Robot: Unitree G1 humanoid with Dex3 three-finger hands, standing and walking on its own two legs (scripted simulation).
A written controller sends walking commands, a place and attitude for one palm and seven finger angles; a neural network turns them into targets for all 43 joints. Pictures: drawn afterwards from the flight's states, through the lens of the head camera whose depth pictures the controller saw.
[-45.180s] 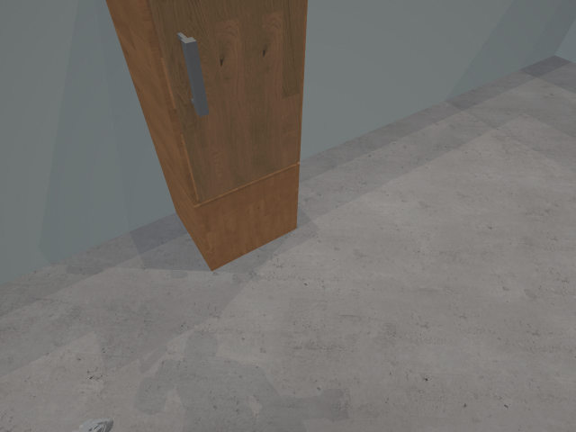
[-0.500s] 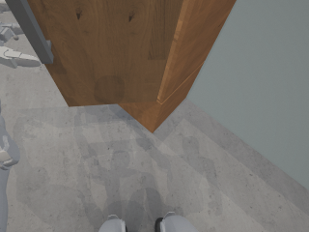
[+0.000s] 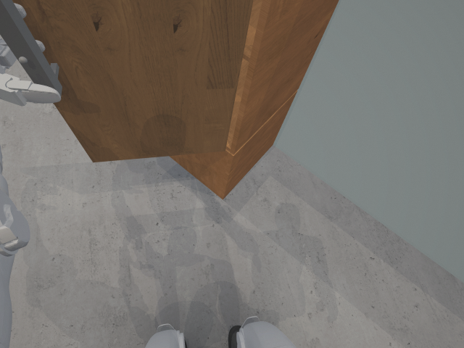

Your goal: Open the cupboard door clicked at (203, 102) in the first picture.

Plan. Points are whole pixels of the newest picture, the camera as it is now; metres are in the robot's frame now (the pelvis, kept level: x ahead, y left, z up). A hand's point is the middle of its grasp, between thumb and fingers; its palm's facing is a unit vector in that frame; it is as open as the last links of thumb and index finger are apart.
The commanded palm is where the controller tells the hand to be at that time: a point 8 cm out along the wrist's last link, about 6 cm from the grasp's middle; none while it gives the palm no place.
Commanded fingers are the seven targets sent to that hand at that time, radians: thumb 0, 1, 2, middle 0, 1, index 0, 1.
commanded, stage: slide the fingers in behind the handle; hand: left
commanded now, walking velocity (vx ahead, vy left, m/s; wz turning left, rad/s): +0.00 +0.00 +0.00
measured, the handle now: (28, 39) +0.59 +0.25 +0.13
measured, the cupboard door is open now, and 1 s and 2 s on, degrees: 49 49 60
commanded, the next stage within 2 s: close the thumb around the handle in 0.54 s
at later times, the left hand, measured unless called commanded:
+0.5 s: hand (28, 60) +0.54 +0.24 +0.13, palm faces +0.05 -1.00 +0.01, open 14.0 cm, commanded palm +0.52 +0.27 +0.12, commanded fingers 0.00 -0.50 0.30 -0.30 -1.20 -0.30 -1.20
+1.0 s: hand (35, 61) +0.53 +0.23 +0.13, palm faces +0.06 -1.00 +0.00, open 10.3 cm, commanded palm +0.51 +0.27 +0.12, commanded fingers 0.00 0.56 0.76 -0.38 -1.31 -0.38 -1.31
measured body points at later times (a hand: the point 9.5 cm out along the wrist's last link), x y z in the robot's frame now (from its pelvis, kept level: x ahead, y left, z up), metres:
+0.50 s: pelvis +0.00 +0.01 +0.00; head +0.13 +0.04 +0.43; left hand +0.53 +0.29 +0.13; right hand -0.04 -0.25 -0.10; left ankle -0.01 +0.10 -0.70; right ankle -0.01 -0.11 -0.70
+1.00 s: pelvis +0.00 +0.01 +0.00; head +0.12 +0.03 +0.43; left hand +0.52 +0.28 +0.13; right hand -0.04 -0.25 -0.10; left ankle -0.01 +0.10 -0.70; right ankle -0.01 -0.11 -0.70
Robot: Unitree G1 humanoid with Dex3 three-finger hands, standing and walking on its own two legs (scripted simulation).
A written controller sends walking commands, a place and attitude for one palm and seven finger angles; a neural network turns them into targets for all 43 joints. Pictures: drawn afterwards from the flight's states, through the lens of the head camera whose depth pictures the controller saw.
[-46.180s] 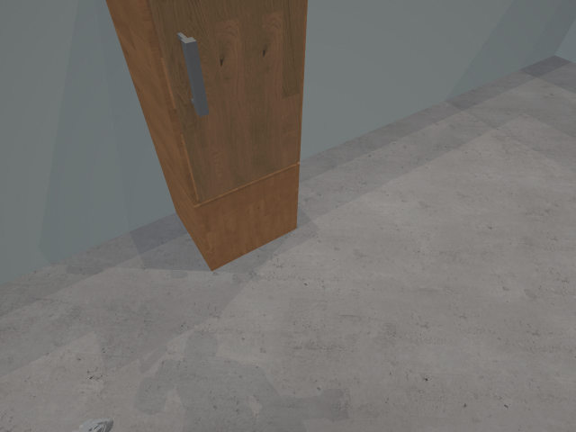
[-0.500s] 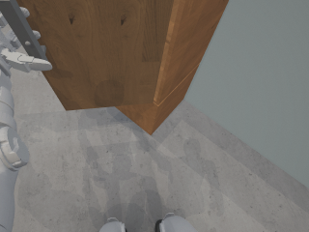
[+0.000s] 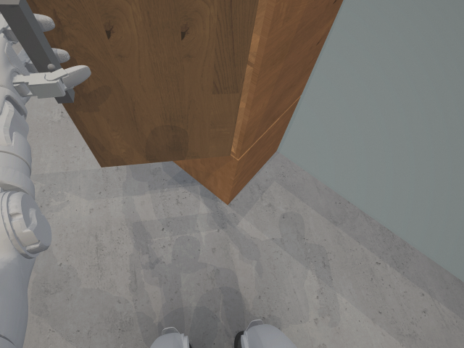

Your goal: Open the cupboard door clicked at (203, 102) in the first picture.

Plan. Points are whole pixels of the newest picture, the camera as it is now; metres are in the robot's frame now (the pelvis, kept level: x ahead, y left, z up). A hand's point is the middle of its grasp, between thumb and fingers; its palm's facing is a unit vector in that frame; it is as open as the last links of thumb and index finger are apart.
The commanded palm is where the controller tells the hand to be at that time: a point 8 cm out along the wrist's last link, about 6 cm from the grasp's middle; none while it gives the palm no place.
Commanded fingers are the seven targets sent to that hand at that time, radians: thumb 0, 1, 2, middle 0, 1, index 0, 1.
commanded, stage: close the thumb around the handle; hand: left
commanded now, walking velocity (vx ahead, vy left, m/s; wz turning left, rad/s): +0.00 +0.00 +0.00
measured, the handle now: (45, 46) +0.59 +0.24 +0.13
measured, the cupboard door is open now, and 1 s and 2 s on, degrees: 49 60 69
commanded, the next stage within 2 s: pull the door open along its arc in 0.34 s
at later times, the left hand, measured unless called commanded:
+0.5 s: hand (53, 66) +0.54 +0.22 +0.13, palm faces +0.04 -1.00 +0.00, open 6.0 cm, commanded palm +0.52 +0.26 +0.12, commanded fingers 0.00 0.90 0.90 -0.40 -1.35 -0.40 -1.35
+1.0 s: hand (59, 104) +0.47 +0.20 +0.13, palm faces -0.01 -1.00 +0.01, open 6.5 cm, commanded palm +0.41 +0.25 +0.12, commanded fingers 0.00 0.90 0.90 -0.40 -1.35 -0.40 -1.35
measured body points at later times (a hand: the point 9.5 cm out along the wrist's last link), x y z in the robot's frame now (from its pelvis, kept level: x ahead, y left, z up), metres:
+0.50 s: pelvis -0.01 -0.01 +0.00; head +0.13 +0.02 +0.43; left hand +0.53 +0.27 +0.13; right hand -0.05 -0.27 -0.10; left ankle +0.00 +0.09 -0.69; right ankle -0.01 -0.13 -0.69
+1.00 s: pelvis +0.03 +0.00 +0.02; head +0.09 +0.00 +0.46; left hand +0.46 +0.25 +0.13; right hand +0.06 -0.26 -0.09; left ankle +0.00 +0.09 -0.69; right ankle -0.01 -0.13 -0.69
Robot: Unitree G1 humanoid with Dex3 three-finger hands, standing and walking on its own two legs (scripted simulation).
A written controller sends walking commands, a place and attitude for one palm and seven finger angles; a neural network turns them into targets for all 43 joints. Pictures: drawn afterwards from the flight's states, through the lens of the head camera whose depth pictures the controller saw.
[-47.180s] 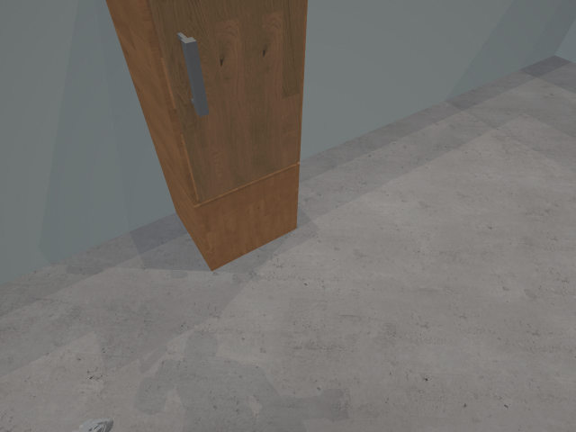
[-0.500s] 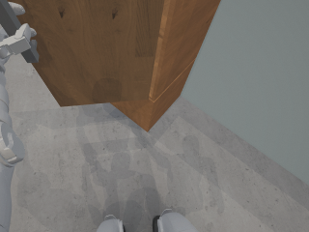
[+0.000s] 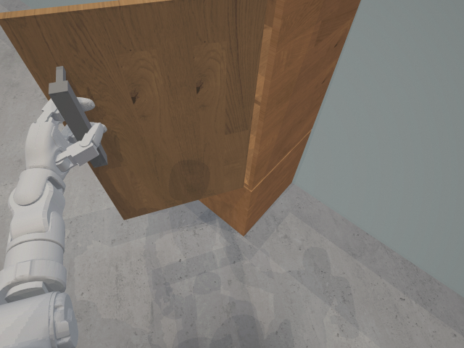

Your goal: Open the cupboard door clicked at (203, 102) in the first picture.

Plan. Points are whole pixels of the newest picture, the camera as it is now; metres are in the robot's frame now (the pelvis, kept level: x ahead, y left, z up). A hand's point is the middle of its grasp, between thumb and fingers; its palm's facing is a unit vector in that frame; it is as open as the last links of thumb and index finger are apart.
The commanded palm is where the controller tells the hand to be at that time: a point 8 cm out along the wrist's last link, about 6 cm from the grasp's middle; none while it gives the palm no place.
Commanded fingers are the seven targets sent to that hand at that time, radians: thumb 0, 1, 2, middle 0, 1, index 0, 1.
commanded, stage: pull the door open along its arc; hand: left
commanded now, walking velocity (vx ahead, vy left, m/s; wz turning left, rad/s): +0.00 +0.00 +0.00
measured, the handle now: (82, 120) +0.49 +0.24 +0.11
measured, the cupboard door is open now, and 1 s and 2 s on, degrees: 60 69 93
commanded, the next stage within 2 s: open thumb and fingers to let go in 1.46 s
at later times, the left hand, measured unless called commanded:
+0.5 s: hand (107, 146) +0.43 +0.19 +0.11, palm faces +0.55 -0.83 -0.01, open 5.9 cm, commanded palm +0.39 +0.22 +0.10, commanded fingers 0.00 0.90 0.90 -0.40 -1.35 -0.40 -1.35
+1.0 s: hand (113, 162) +0.40 +0.17 +0.11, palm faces +0.49 -0.87 +0.03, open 5.9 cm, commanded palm +0.31 +0.20 +0.10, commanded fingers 0.00 0.90 0.90 -0.40 -1.35 -0.40 -1.35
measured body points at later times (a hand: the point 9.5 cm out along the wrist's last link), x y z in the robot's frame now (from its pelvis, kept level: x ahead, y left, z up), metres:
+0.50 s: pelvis -0.04 -0.03 -0.01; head +0.02 -0.02 +0.44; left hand +0.40 +0.23 +0.11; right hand +0.03 -0.27 -0.14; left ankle -0.03 +0.09 -0.71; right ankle -0.03 -0.13 -0.71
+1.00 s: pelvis -0.03 -0.02 +0.01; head +0.01 -0.03 +0.46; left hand +0.37 +0.22 +0.11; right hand +0.02 -0.28 -0.12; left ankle -0.03 +0.09 -0.71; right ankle -0.03 -0.13 -0.71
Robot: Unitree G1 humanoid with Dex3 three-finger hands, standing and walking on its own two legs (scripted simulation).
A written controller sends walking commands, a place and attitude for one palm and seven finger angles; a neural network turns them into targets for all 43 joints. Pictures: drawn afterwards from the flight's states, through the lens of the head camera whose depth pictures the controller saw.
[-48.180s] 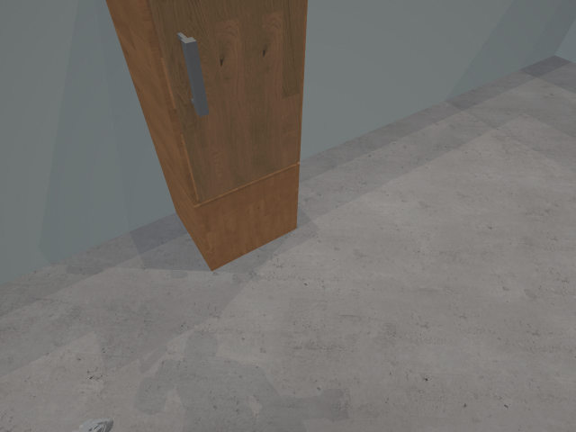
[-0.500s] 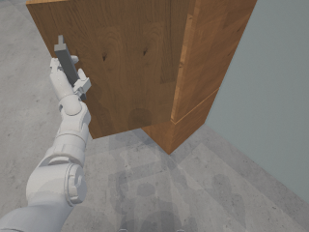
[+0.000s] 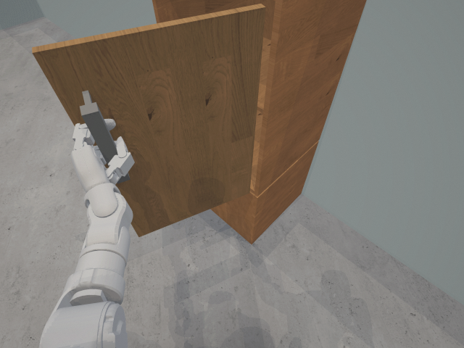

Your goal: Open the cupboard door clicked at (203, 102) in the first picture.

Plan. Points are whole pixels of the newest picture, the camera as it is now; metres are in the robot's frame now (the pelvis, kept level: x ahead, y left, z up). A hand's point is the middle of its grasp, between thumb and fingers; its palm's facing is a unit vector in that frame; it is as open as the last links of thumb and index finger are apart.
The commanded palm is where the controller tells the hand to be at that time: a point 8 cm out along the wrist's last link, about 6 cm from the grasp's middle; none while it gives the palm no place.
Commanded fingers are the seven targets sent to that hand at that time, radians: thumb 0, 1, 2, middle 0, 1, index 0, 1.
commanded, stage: pull the door open along its arc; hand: left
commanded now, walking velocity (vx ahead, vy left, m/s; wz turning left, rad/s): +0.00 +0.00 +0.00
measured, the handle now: (105, 139) +0.47 +0.23 +0.10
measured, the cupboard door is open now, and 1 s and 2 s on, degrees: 69 93 94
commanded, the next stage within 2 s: open thumb and fingers to let go in 0.46 s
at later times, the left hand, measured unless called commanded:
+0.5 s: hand (177, 202) +0.33 +0.08 +0.11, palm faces +0.39 -0.92 -0.03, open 6.4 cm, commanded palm +0.29 +0.12 +0.10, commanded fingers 0.00 0.90 0.90 -0.40 -1.35 -0.40 -1.35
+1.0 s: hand (172, 198) +0.33 +0.09 +0.11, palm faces +0.45 -0.89 +0.00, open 11.1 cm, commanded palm +0.29 +0.13 +0.10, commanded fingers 0.00 -0.50 0.30 -0.29 -1.15 -0.29 -1.15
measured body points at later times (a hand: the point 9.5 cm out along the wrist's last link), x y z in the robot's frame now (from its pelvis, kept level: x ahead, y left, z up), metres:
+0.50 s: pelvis +0.04 -0.01 +0.00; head +0.03 -0.02 +0.45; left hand +0.30 +0.13 +0.11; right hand +0.27 -0.18 -0.07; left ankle +0.00 +0.11 -0.72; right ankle +0.00 -0.11 -0.72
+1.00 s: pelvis -0.01 -0.03 +0.01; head -0.02 -0.05 +0.46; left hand +0.30 +0.13 +0.11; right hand +0.14 -0.26 -0.11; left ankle +0.00 +0.11 -0.72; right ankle +0.00 -0.11 -0.72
